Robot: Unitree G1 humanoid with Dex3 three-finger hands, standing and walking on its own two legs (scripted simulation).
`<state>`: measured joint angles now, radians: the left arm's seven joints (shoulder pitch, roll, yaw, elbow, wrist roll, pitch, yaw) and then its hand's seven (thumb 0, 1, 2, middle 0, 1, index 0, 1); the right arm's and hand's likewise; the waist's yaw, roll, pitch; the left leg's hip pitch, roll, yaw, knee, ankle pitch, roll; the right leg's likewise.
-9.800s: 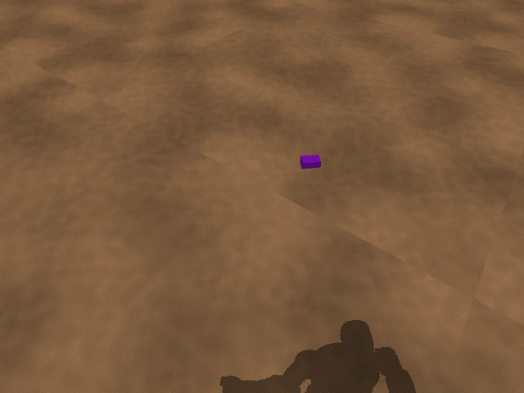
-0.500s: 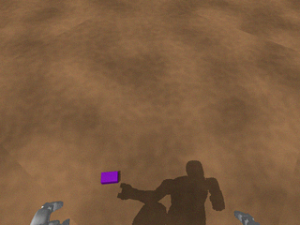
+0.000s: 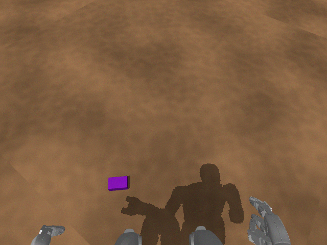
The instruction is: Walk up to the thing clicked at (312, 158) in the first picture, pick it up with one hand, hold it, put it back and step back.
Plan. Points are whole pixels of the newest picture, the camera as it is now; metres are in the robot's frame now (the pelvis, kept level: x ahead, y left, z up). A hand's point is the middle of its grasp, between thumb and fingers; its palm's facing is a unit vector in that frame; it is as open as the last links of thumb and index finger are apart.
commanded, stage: rise first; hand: left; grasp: from above
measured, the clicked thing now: (118, 183) +0.47 +0.23 -0.68
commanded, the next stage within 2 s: none
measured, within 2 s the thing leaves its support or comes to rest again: neither
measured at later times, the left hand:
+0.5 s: hand (75, 236) +0.19 +0.28 -0.27, palm faces -0.38 -0.65 -0.65, open 13.9 cm
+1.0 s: hand (92, 201) +0.33 +0.29 -0.43, palm faces -0.47 -0.18 -0.86, open 13.6 cm
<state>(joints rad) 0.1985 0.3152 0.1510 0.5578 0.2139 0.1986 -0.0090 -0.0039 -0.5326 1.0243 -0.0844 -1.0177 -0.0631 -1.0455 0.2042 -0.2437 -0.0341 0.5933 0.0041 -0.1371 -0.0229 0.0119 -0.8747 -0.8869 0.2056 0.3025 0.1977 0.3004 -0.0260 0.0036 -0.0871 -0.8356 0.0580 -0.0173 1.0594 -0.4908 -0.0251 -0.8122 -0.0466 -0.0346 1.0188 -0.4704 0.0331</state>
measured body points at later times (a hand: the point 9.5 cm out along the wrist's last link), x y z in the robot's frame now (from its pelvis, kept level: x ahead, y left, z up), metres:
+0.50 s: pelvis -0.03 +0.00 -0.12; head +0.12 +0.01 +0.30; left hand +0.21 +0.31 -0.23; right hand +0.16 -0.27 -0.22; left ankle +0.01 +0.13 -0.67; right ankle +0.01 -0.14 -0.67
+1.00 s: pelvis -0.09 +0.00 -0.30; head +0.13 +0.02 +0.09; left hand +0.35 +0.30 -0.39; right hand -0.01 -0.29 -0.42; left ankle +0.01 +0.13 -0.67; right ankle +0.01 -0.14 -0.67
